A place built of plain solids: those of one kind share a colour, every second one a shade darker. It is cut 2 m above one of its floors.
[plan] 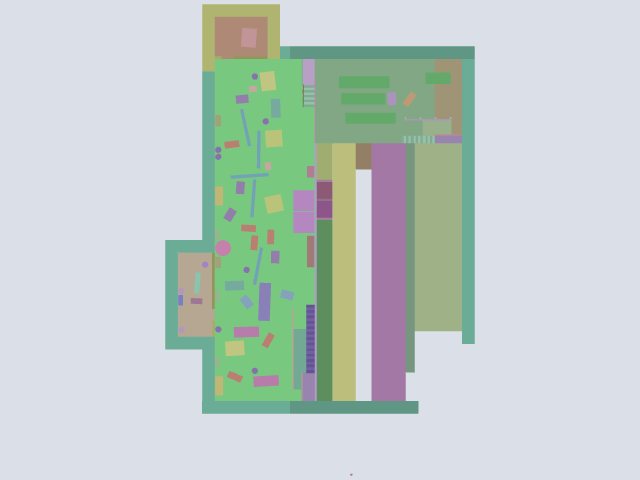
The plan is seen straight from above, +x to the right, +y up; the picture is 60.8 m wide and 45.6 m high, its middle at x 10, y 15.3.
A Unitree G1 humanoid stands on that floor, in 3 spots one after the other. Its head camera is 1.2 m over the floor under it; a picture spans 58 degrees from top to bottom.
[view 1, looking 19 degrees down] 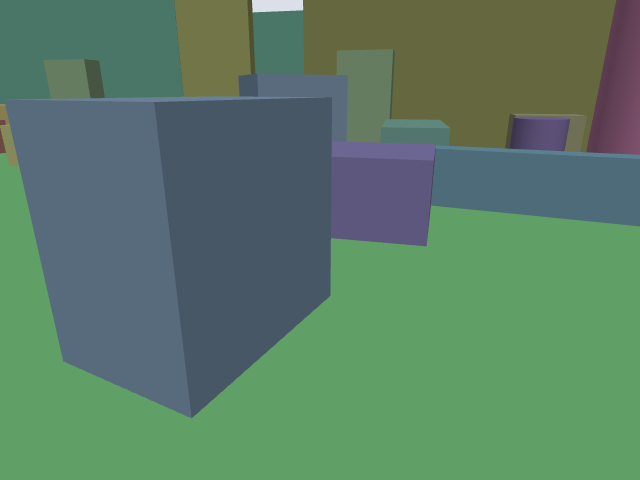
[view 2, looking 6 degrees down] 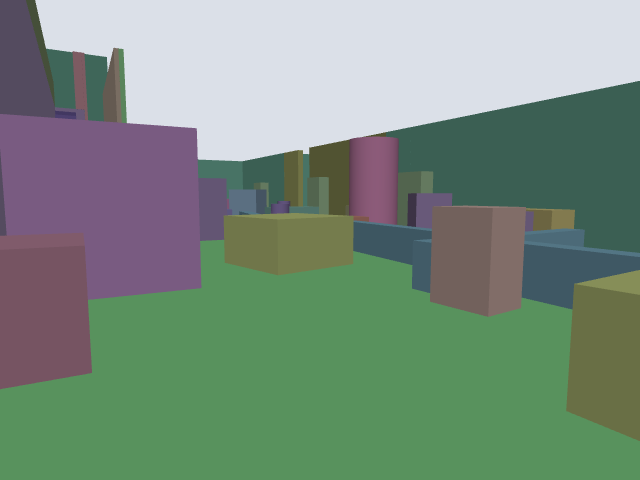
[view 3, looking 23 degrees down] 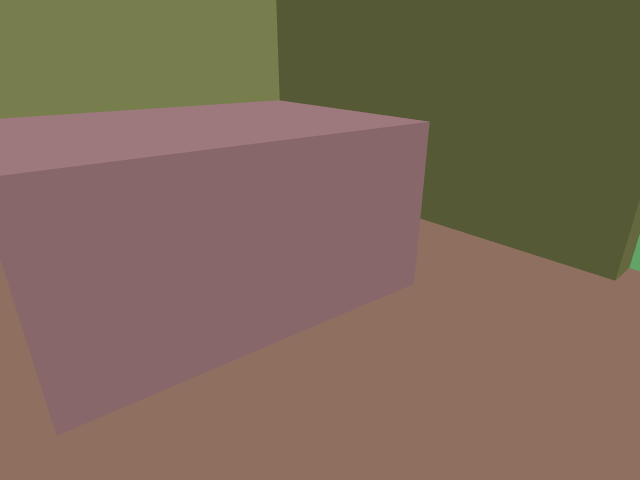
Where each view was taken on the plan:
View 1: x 8.78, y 11.10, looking -167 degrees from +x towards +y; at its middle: pallets_rdsfa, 2.43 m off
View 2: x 8.78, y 25.54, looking -119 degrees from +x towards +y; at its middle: dustheap_low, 6.94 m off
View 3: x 1.20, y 35.50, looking -41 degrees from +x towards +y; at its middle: chipheap_chiproom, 1.93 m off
